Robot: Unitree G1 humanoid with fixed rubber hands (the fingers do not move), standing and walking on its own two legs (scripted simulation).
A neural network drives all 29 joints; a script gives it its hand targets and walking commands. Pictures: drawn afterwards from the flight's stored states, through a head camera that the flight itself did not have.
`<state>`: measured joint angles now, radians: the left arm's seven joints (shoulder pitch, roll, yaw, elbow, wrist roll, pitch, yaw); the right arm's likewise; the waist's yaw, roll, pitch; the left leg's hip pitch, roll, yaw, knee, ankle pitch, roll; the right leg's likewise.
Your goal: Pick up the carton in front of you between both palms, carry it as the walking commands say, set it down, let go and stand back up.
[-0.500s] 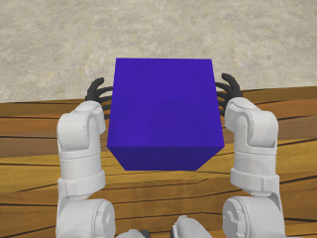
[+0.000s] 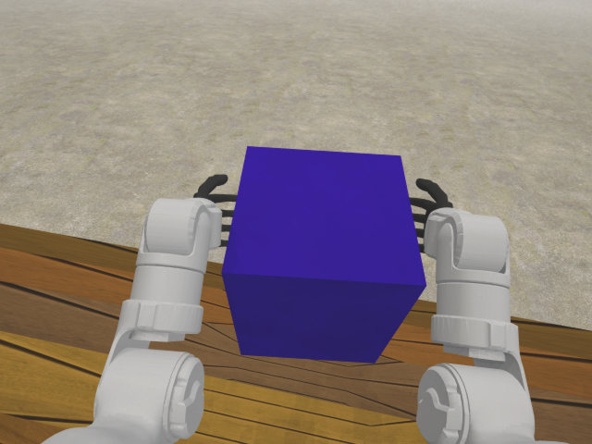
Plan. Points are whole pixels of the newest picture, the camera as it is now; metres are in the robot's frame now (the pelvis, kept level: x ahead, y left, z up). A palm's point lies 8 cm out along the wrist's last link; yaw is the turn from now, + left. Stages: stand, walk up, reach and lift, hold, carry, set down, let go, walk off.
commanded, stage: carry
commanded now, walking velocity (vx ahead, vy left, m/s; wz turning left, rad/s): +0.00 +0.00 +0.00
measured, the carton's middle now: (315, 262) +0.36 +0.04 +0.07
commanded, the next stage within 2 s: none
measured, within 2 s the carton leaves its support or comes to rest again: neither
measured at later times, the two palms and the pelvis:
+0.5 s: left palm (256, 218) +0.55 +0.17 -0.04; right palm (401, 239) +0.54 -0.13 -0.04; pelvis +0.20 +0.05 -0.10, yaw +0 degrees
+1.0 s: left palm (289, 190) +0.82 +0.13 -0.17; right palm (393, 200) +0.83 -0.16 -0.18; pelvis +0.48 -0.03 -0.27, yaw +0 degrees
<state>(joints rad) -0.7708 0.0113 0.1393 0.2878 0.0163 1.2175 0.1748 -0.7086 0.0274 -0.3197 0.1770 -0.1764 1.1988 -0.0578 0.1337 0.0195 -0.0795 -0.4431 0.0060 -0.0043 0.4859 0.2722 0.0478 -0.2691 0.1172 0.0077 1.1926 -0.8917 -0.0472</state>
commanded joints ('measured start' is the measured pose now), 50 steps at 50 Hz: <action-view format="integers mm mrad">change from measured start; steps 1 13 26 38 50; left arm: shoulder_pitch -740 -651 -426 -583 -671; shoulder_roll -1210 -1240 -1098 -916 -1234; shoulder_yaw -531 -549 -641 -542 -526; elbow -87 -261 -350 -219 -224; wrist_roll -471 -401 -292 -385 -490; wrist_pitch -60 -95 -205 -54 -105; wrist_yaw -330 -218 -229 -257 -313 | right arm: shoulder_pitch -617 -699 -473 -507 -636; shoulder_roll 945 1165 1115 859 1157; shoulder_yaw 529 708 870 620 695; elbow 49 -132 -204 25 -75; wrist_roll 382 617 613 472 498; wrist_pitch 1 -56 -173 -29 -84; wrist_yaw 184 188 205 128 124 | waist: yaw -213 -207 -302 -143 -43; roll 57 121 74 -88 -61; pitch -206 -414 -336 -246 -324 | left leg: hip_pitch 558 578 774 -378 -513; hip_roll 51 219 83 -19 18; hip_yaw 25 -434 -265 -72 -26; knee -144 164 426 1257 695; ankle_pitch -137 -66 191 -868 -359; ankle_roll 19 138 65 -10 -42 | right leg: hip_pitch -273 -595 -806 333 426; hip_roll -116 -120 -101 -368 -178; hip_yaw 87 44 -53 402 291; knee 243 -27 -197 -543 -459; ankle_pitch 484 342 907 1482 1309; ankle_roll -62 52 18 -161 -5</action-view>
